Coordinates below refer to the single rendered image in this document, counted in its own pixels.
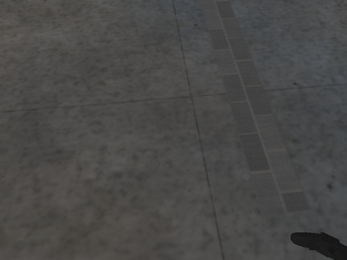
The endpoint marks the right robot hand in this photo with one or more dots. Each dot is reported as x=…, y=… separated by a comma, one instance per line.
x=322, y=243

